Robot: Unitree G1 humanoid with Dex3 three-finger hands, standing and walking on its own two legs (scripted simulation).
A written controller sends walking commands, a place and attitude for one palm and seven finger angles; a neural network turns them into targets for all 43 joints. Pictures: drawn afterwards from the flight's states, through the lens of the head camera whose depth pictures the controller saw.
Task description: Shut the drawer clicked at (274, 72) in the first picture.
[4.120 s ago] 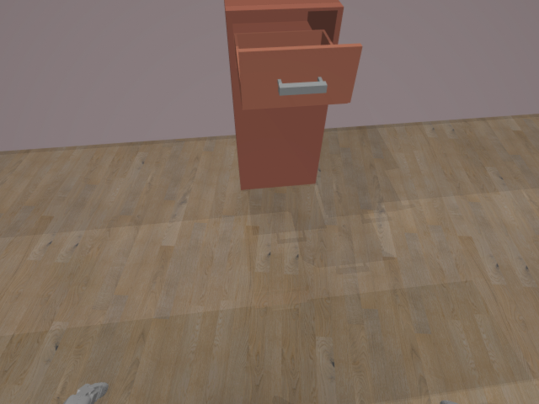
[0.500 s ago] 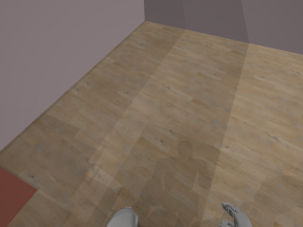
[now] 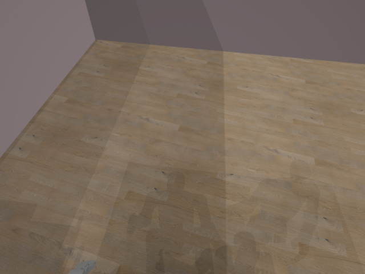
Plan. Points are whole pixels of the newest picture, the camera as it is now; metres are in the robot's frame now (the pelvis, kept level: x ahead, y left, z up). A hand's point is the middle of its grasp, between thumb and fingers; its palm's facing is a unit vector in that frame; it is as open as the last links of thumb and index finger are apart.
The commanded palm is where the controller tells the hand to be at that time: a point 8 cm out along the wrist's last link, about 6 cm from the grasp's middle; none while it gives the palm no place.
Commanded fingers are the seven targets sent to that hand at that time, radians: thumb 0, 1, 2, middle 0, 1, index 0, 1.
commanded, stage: turn to face it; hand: left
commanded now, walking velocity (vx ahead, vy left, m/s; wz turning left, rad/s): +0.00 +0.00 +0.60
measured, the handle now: out of the picture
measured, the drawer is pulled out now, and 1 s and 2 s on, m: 0.29 0.29 0.29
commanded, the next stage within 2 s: none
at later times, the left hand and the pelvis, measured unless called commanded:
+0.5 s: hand out of the picture -0.04 +0.24 -0.20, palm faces +0.36 -0.90 -0.24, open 7.3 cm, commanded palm none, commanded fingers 0.00 0.90 0.90 -0.20 -0.30 -0.20 -0.30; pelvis -0.03 +0.02 -0.02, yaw +18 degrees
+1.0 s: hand out of the picture -0.06 +0.23 -0.15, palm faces +0.56 -0.78 -0.28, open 7.4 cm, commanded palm none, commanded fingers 0.00 0.90 0.90 -0.20 -0.30 -0.20 -0.30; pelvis -0.05 +0.00 -0.01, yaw +33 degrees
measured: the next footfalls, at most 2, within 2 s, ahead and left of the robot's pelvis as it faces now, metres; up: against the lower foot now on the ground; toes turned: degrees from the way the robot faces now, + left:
right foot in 0.06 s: +0.03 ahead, -0.13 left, +0.00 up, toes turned -3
left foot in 0.46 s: -0.01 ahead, +0.14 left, +0.00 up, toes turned +25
